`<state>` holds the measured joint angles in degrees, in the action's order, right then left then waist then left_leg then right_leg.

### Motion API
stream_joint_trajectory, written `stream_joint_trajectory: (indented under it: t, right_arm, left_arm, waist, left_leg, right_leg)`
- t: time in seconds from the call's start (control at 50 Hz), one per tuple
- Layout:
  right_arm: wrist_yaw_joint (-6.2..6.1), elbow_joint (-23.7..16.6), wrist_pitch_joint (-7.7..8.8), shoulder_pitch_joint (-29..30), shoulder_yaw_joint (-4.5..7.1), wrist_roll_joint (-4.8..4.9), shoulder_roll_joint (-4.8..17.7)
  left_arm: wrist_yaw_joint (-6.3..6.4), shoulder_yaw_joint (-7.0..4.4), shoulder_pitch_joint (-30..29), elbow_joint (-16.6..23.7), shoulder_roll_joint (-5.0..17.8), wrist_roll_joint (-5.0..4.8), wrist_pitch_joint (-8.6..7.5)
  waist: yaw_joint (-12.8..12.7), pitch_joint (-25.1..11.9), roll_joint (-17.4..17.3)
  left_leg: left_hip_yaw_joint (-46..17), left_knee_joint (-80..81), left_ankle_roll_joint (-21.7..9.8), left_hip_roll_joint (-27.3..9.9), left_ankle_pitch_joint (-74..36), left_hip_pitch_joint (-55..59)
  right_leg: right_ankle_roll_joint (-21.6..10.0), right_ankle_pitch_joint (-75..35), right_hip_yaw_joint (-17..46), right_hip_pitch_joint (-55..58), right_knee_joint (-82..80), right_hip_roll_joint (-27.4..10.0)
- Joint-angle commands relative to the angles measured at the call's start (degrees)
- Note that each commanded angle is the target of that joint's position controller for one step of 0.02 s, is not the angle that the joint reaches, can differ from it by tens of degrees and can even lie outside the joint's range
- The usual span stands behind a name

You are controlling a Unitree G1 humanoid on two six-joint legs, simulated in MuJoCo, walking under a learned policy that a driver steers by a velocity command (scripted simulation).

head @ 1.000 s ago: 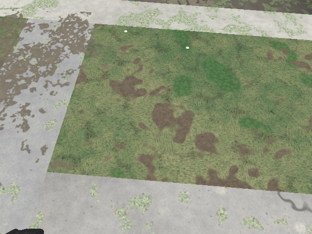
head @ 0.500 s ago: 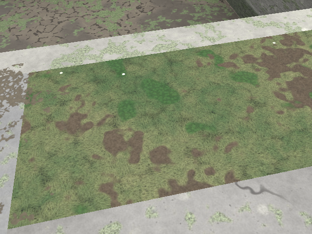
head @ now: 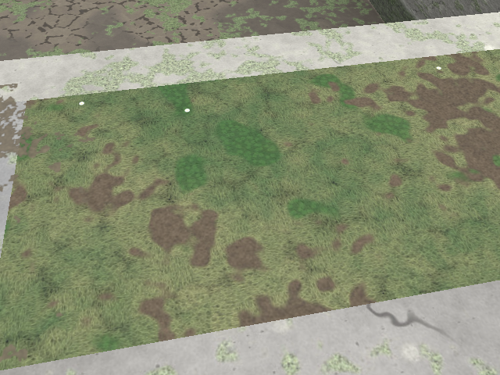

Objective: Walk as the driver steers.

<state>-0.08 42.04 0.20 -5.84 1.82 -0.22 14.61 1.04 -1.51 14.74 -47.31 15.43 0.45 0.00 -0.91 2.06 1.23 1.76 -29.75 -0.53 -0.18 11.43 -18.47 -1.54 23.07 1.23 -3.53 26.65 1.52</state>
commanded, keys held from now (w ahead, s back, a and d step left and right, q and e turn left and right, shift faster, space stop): no key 0.70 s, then w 0.30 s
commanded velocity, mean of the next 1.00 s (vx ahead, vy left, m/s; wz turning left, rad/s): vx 0.07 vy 0.00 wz -0.01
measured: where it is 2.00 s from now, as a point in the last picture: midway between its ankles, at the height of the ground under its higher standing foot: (249, 347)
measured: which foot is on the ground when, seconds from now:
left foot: down 0.00-1.00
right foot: down 0.00-0.98, up 1.00-1.00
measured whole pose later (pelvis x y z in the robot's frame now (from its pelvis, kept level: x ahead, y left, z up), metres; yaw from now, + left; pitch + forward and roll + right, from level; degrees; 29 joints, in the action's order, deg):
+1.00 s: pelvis +0.04 +0.05 -0.01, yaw +0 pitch -1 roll +1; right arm 1.3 58.0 5.0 -8.6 4.0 1.8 14.8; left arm 1.6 -2.5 24.5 -59.8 13.7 -1.0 -3.0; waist -0.1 1.5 2.3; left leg 5.0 -35.1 -3.8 1.7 16.4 -17.5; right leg 0.4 28.3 2.9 -4.9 39.8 -2.2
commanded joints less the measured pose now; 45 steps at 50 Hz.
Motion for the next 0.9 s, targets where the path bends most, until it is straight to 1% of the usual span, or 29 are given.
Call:
stream_joint_trajectory:
  t: [0.02, 0.06, 0.1, 0.16, 0.22, 0.34, 0.46, 0.56, 0.7, 0.72, 0.74, 0.76, 0.78, 0.8, 0.82, 0.84, 0.86, 0.88, 0.9]
  right_arm:
    - [0.45, -2.36, 1.19, 0.09, 1.69, 0.07, 6.87]
    - [0.73, -1.8, 1.45, 1.01, 1.52, 0.13, 6.5]
    - [0.78, -1.04, 1.42, 1.59, 1.48, 0.11, 6.62]
    - [0.61, 0.15, 1.2, 2.53, 1.46, 0.11, 6.78]
    - [0.28, 1.58, 0.97, 3.08, 1.45, 0.14, 6.76]
    - [-0.59, 4.81, 0.48, 3.45, 1.53, 0.23, 6.47]
    - [-1.32, 7.9, -0.04, 3.3, 1.62, 0.3, 6.04]
    - [-1.64, 10.13, -0.34, 2.99, 1.63, 0.39, 5.72]
    - [-1.84, 12.68, -0.59, 2.41, 1.54, 0.47, 5.23]
    - [-1.88, 13.5, -0.68, 1.38, 1.51, 0.54, 5.01]
    - [-1.93, 13.94, -0.79, 0.89, 1.74, 0.89, 5.43]
    - [-1.93, 14.0, -0.72, 1.05, 1.92, 1.05, 5.71]
    - [-1.78, 13.57, -0.27, 2.39, 1.93, 1.01, 5.71]
    - [-1.44, 12.73, 0.59, 4.49, 1.8, 1.17, 5.14]
    - [-0.89, 11.9, 1.7, 6.51, 1.59, 1.55, 3.95]
    - [-0.29, 11.23, 2.71, 7.66, 1.56, 1.79, 3.74]
    - [0.2, 11.0, 3.56, 7.37, 1.75, 1.82, 4.39]
    - [0.67, 10.87, 4.26, 6.78, 1.82, 2.05, 4.56]
    - [1.11, 11.03, 4.83, 5.61, 1.77, 2.3, 4.05]
  left_arm:
    - [0.66, -2.0, 3.51, 1.69, 7.38, -0.03, 1.11]
    - [0.77, -2.01, 3.57, 1.11, 7.1, 0.0, 1.64]
    - [0.79, -2.04, 3.4, 0.55, 6.86, -0.03, 1.98]
    - [0.86, -2.06, 3.28, -0.48, 6.47, -0.03, 2.25]
    - [1.06, -2.05, 3.34, -1.71, 6.19, 0.02, 2.2]
    - [1.43, -1.86, 3.8, -4.45, 5.44, 0.06, 1.44]
    - [1.46, -1.44, 4.92, -7.1, 4.3, 0.05, 0.41]
    - [1.4, -1.01, 6.14, -8.97, 3.22, 0.07, -0.18]
    - [1.42, -0.49, 7.82, -10.96, 1.87, 0.08, -0.61]
    - [1.46, -0.43, 9.03, -11.55, 1.52, -0.01, -0.59]
    - [1.58, -0.61, 9.11, -11.5, 2.09, -0.3, -0.52]
    - [1.74, -0.87, 8.58, -10.91, 3.01, -0.53, -0.58]
    - [1.86, -1.01, 9.17, -10.43, 3.49, -0.73, -0.85]
    - [1.9, -1.31, 10.94, -10.49, 4.44, -0.96, -1.42]
    - [1.83, -2.0, 12.24, -10.83, 6.57, -1.32, -2.13]
    - [1.8, -2.73, 10.46, -10.7, 8.55, -1.62, -2.84]
    - [1.74, -2.75, 9.55, -10.48, 7.84, -1.48, -3.44]
    - [1.53, -2.61, 9.46, -10.42, 6.63, -1.56, -3.87]
    - [1.2, -2.58, 9.16, -10.36, 6.07, -1.89, -3.98]
  waist:
    - [0.45, -7.07, -3.73]
    - [0.25, -7.13, -3.26]
    - [0.21, -6.83, -2.55]
    - [0.16, -5.49, -1.75]
    - [0.26, -4.13, -1.28]
    - [0.64, -1.96, -1.24]
    - [0.92, -0.77, -1.45]
    - [1.02, -0.33, -1.47]
    - [1.05, 0.1, -1.31]
    - [0.89, -0.9, -1.24]
    - [0.89, 0.13, -0.55]
    - [0.74, 2.06, 0.41]
    - [-0.09, 4.31, 0.73]
    - [-1.37, 6.19, 2.15]
    - [-2.2, 8.21, 5.92]
    - [-1.79, 10.94, 9.09]
    - [-1.27, 11.61, 9.0]
    - [-0.77, 11.4, 8.14]
    - [0.1, 10.6, 7.21]
  left_leg:
    - [-6.41, -0.59, -6.03, -5.69, -29.98, 13.61]
    - [-5.9, -0.78, -5.7, -5.38, -29.6, 12.41]
    - [-5.59, -0.57, -5.45, -5.1, -27.54, 11.8]
    - [-5.39, 0.04, -5.14, -4.76, -23.51, 11.04]
    - [-5.29, 0.78, -4.77, -4.41, -19.49, 10.56]
    - [-5.18, 2.19, -3.99, -3.69, -12.48, 10.44]
    - [-5.16, 3.09, -3.61, -3.16, -8.58, 10.71]
    - [-5.22, 3.48, -3.55, -2.89, -7.2, 10.75]
    - [-5.36, 3.85, -3.58, -2.63, -6.24, 10.48]
    - [-4.85, 3.96, -3.59, -1.98, 0.77, 10.62]
    - [-3.87, 3.19, -3.61, -0.84, 10.85, 8.98]
    - [-3.11, 2.28, -3.57, 0.12, 19.33, 5.77]
    - [-2.97, 1.18, -3.45, 0.6, 23.27, 1.75]
    - [-2.06, -1.47, -2.94, 1.36, 22.08, -2.6]
    - [1.0, -7.0, -1.97, 2.59, 15.43, -7.11]
    - [1.11, -11.98, -2.14, 1.03, 9.72, -11.46]
    - [-0.39, -13.87, -2.8, -1.01, 10.33, -14.56]
    - [-0.63, -12.85, -3.39, -1.84, 12.37, -16.25]
    - [0.19, -8.83, -3.84, -1.89, 12.78, -14.1]
  right_leg:
    - [0.99, -22.87, 2.86, -6.17, -2.05, -3.43]
    - [0.77, -24.7, 2.99, -4.53, -1.96, -3.7]
    - [0.67, -24.21, 2.9, -3.93, -2.06, -3.75]
    - [0.63, -21.27, 2.79, -4.44, -2.75, -3.69]
    - [0.61, -18.26, 2.67, -5.35, -3.54, -3.66]
    - [0.63, -12.91, 2.35, -7.67, -4.83, -3.57]
    - [0.71, -9.62, 1.91, -9.62, -5.53, -3.4]
    - [0.81, -8.28, 1.51, -10.58, -5.75, -3.24]
    - [0.89, -7.36, 1.03, -11.36, -5.9, -3.06]
    - [0.46, -1.84, 0.7, -11.06, -6.35, -2.73]
    - [-0.76, 5.29, 1.12, -12.05, -6.49, -2.75]
    - [-2.43, 12.05, 2.52, -13.26, -6.98, -3.53]
    - [-4.14, 17.32, 4.88, -13.71, -8.45, -5.04]
    - [-6.16, 20.56, 9.06, -12.17, -11.35, -7.91]
    - [-8.76, 22.44, 15.59, -9.48, -15.9, -12.99]
    - [-10.94, 19.68, 20.93, -7.74, -18.38, -18.22]
    - [-11.6, 13.53, 21.74, -5.25, -17.83, -20.06]
    - [-11.12, 6.69, 20.25, -2.03, -16.32, -19.9]
    - [-9.92, 1.43, 17.45, -0.84, -14.4, -18.76]
Velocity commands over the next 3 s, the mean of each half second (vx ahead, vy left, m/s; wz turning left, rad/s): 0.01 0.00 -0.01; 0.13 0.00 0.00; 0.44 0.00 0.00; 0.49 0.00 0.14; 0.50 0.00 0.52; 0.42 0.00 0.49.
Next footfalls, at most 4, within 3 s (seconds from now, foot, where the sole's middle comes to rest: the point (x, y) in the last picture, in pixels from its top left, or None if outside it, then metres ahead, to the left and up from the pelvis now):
1.48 right None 0.45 -0.09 -0.77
2.04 left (206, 285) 0.74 0.16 -0.77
2.52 right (246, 198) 1.07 0.05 -0.77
3.00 left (145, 179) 1.15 0.41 -0.77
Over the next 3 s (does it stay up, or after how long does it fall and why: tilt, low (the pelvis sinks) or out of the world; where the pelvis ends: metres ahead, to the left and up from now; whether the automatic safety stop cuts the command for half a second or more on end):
stays up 1.07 0.21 0.00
